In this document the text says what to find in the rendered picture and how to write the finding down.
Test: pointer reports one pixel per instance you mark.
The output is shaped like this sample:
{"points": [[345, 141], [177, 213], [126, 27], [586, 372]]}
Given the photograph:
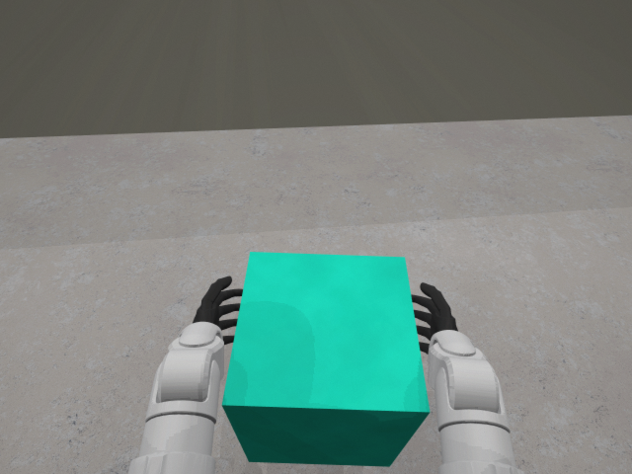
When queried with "left robot forearm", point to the left robot forearm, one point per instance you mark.
{"points": [[182, 410]]}

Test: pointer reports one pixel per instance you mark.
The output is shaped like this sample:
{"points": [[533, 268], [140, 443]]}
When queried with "right robot hand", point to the right robot hand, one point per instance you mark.
{"points": [[441, 318]]}

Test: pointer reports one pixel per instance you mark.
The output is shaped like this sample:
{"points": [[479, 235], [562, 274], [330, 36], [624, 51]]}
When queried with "right robot forearm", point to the right robot forearm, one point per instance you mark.
{"points": [[471, 414]]}

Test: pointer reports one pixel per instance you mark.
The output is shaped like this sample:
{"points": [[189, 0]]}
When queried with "left robot hand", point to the left robot hand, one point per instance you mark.
{"points": [[210, 311]]}

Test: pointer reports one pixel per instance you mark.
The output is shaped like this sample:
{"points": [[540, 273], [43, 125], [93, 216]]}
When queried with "carton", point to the carton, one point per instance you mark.
{"points": [[326, 365]]}

